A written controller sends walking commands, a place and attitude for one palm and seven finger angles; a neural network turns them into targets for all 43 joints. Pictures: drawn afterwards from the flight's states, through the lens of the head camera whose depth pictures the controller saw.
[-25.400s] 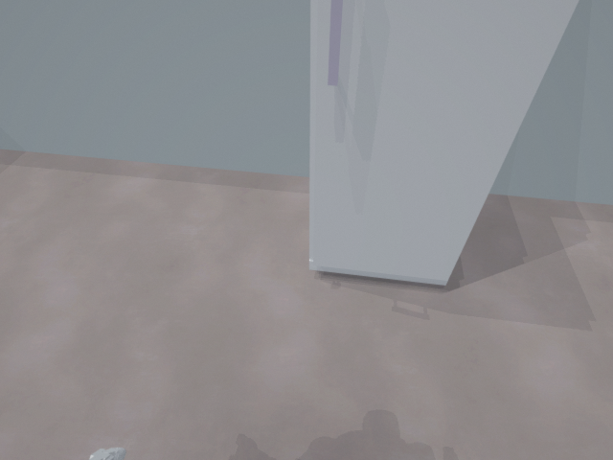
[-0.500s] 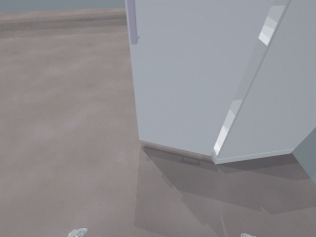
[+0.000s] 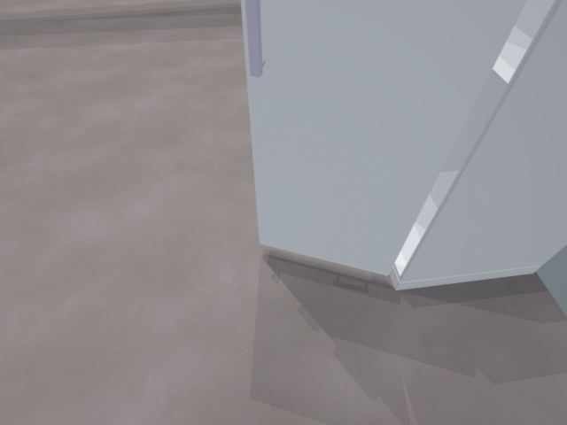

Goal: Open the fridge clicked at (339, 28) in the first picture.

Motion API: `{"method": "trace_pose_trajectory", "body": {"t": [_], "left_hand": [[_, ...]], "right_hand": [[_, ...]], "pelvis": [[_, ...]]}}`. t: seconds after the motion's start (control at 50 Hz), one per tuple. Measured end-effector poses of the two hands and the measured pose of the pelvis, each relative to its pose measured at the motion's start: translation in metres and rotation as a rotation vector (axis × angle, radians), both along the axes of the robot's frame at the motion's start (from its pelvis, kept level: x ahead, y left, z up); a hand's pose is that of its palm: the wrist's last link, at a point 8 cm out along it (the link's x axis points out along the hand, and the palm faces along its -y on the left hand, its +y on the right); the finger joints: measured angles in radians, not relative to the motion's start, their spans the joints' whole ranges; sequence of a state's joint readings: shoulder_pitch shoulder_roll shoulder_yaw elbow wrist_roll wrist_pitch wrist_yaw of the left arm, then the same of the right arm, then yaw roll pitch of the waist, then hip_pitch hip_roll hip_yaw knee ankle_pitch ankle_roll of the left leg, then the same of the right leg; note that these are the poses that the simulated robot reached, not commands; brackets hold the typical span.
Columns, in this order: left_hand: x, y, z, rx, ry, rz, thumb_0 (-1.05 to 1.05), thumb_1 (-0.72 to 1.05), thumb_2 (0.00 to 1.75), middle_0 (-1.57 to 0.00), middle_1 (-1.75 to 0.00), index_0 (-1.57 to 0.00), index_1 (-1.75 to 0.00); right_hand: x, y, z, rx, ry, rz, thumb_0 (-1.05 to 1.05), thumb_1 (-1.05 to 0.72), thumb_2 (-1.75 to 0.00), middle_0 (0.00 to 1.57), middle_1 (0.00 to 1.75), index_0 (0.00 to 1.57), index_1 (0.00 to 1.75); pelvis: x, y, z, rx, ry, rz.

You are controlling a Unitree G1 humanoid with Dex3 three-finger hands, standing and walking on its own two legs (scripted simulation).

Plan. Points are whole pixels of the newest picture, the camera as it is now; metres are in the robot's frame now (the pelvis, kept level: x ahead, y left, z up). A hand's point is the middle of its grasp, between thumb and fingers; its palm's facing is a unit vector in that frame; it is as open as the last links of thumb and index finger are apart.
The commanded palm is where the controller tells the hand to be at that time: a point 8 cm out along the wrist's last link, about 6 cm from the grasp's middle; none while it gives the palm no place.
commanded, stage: let the arm hang, fingers relaxed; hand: left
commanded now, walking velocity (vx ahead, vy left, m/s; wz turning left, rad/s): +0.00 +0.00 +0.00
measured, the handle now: out of the picture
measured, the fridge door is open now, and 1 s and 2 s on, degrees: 66 66 66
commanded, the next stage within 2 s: look to check the result in 0.34 s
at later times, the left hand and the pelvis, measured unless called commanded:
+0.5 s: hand out of the picture +0.08 +0.22 -0.17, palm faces -0.07 -0.95 -0.29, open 7.4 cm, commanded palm none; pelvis +0.02 +0.00 +0.01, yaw -1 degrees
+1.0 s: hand out of the picture +0.07 +0.22 -0.16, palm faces -0.06 -0.95 -0.30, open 7.4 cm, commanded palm none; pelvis +0.02 +0.00 +0.01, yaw -1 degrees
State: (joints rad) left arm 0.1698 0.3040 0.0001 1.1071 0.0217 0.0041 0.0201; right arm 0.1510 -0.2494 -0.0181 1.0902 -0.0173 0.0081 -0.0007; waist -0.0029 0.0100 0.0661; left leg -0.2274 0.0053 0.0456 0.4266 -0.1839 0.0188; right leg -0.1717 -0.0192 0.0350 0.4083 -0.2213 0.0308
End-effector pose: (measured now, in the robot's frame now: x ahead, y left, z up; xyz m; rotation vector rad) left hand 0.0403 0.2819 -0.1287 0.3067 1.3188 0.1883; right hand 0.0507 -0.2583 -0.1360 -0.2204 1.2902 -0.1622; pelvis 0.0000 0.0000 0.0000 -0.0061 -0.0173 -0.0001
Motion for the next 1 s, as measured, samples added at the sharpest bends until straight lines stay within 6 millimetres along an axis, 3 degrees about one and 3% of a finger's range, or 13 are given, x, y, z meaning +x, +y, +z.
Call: {"method": "trace_pose_trajectory", "body": {"t": [0.14,0.26,0.36,0.54,0.68,1.0], "left_hand": [[0.047,-0.005,0.005,-0.016,-0.105,-0.047,0.0,0.91,0.9,-0.2,-0.3,-0.2,-0.3],[0.064,-0.012,0.005,-0.036,-0.13,-0.07,0.0,0.91,0.9,-0.2,-0.3,-0.2,-0.3],[0.061,-0.014,0.002,-0.043,-0.102,-0.069,0.0,0.91,0.9,-0.2,-0.3,-0.2,-0.3],[0.036,-0.012,-0.002,-0.039,-0.018,-0.041,0.0,0.91,0.9,-0.2,-0.3,-0.2,-0.3],[0.022,-0.011,-0.002,-0.031,0.019,-0.023,0.01,0.91,0.9,-0.2,-0.3,-0.2,-0.3],[0.032,-0.012,0.001,-0.027,-0.021,-0.029,0.01,0.91,0.9,-0.2,-0.3,-0.2,-0.3]], "right_hand": [[0.026,-0.002,0.007,-0.008,-0.065,0.003,0.0,-0.9,-0.9,0.2,0.3,0.2,0.3],[0.029,-0.005,0.011,-0.02,-0.068,-0.004,0.0,-0.9,-0.9,0.2,0.3,0.2,0.3],[0.021,-0.006,0.011,-0.025,-0.035,-0.016,0.0,-0.9,-0.9,0.2,0.3,0.2,0.3],[0.002,-0.007,0.008,-0.025,0.039,-0.033,0.0,-0.9,-0.9,0.2,0.3,0.2,0.3],[0.0,-0.008,0.007,-0.023,0.048,-0.039,0.01,-0.9,-0.9,0.2,0.3,0.2,0.3],[0.016,-0.018,0.012,-0.038,-0.003,-0.023,0.0,-0.9,-0.9,0.2,0.3,0.2,0.3]], "pelvis": [[0.007,0.003,0.002,0.005,-0.006,-0.008],[0.012,0.004,0.003,0.007,-0.006,-0.014],[0.016,0.004,0.004,0.008,-0.004,-0.016],[0.02,0.002,0.005,0.008,-0.002,-0.016],[0.021,0.0,0.005,0.007,-0.007,-0.017],[0.019,-0.004,0.006,0.006,-0.01,-0.016]]}}
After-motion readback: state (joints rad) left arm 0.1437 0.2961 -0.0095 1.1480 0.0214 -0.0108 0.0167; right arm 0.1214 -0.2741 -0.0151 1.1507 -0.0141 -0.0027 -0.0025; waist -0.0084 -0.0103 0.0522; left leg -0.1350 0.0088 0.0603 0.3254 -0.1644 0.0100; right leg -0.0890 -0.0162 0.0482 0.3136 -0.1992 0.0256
